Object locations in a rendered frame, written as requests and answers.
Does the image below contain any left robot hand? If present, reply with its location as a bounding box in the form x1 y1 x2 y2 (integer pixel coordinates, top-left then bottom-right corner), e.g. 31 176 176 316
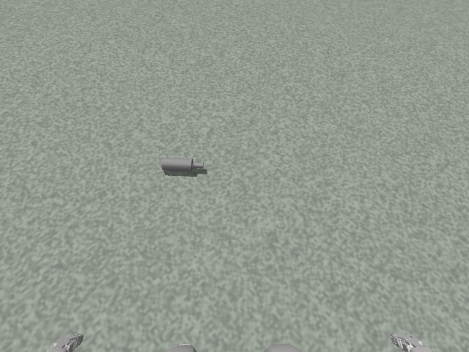
46 334 84 352

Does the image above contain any bottle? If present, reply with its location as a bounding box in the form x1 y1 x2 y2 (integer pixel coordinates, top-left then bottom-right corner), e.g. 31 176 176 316
162 158 204 172

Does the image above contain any right robot hand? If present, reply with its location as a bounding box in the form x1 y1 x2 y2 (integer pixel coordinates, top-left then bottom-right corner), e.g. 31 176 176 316
391 333 433 352

